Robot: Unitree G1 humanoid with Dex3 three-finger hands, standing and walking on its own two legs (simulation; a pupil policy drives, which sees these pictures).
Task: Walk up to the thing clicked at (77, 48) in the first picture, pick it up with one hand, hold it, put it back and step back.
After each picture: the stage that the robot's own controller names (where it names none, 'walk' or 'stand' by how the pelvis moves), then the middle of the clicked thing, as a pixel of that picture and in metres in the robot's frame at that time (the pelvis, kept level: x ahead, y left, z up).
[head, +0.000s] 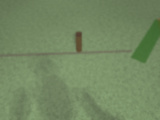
stand; (78, 42) +1.34 +0.08 -0.65
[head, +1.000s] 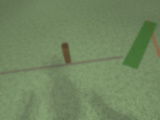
walk; (66, 53) +1.20 +0.29 -0.64
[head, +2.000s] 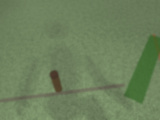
walk; (56, 82) +0.76 +0.32 -0.64
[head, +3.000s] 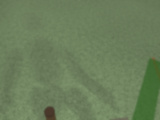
walk; (51, 118) +0.48 +0.21 -0.64
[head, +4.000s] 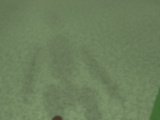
stand; out of the picture +0.43 +0.20 -0.65
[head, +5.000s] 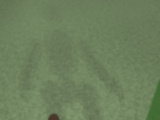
stand; out of the picture +0.41 +0.21 -0.64
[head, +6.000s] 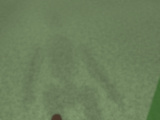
stand; out of the picture +0.44 +0.22 -0.66
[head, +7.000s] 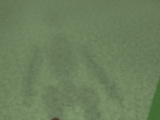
stand; out of the picture +0.42 +0.23 -0.66
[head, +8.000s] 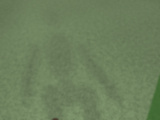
stand; out of the picture +0.42 +0.23 -0.66
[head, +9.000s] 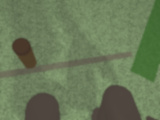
go down; (26, 55) +0.50 +0.22 -0.33
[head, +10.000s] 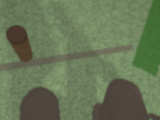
go down; (22, 46) +0.51 +0.23 -0.27
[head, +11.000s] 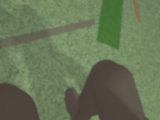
close in; out of the picture +0.50 +0.27 -0.17
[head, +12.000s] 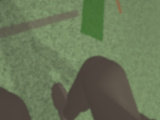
close; out of the picture +0.49 +0.29 -0.17
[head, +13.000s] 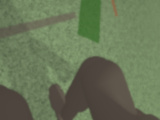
lift; out of the picture +0.45 +0.27 -0.18
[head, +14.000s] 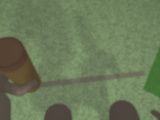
lift; (21, 71) +0.35 +0.20 +0.02
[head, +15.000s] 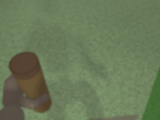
hold; (35, 87) +0.32 +0.18 +0.04
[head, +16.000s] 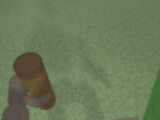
hold; (39, 86) +0.32 +0.17 +0.05
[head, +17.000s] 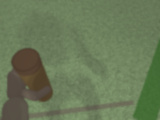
crouch; (36, 79) +0.35 +0.17 +0.01
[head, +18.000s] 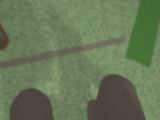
lower; out of the picture +0.50 +0.23 -0.04
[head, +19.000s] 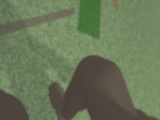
lower; out of the picture +0.48 +0.28 -0.18
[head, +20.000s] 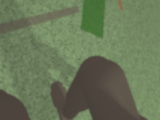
lower; out of the picture +0.48 +0.29 -0.17
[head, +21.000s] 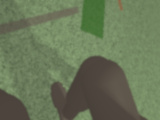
lower; out of the picture +0.48 +0.28 -0.17
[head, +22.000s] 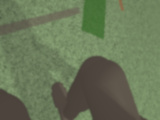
lower; out of the picture +0.48 +0.28 -0.17
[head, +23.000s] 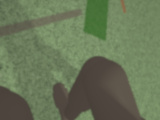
open; out of the picture +0.48 +0.26 -0.17
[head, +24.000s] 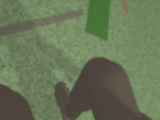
stand; out of the picture +0.48 +0.26 -0.18
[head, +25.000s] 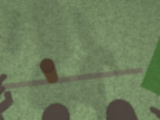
walk; (50, 72) +0.48 +0.18 -0.41
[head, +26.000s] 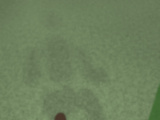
stand; out of the picture +0.43 +0.17 -0.60
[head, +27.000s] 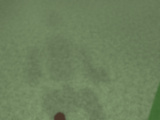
stand; out of the picture +0.43 +0.17 -0.60
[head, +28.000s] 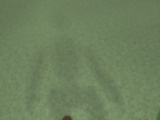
stand; out of the picture +0.43 +0.15 -0.65
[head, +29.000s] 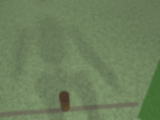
walk; (65, 102) +0.49 +0.12 -0.63
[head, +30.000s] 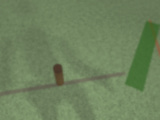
walk; (59, 75) +0.69 +0.19 -0.63
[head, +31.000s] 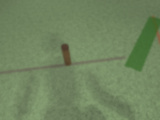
stand; (66, 55) +1.03 +0.26 -0.63
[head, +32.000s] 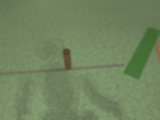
stand; (67, 60) +1.06 +0.20 -0.65
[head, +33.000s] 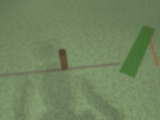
stand; (63, 60) +1.07 +0.22 -0.66
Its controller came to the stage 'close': yes
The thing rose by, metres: 0.70
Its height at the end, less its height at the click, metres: +0.00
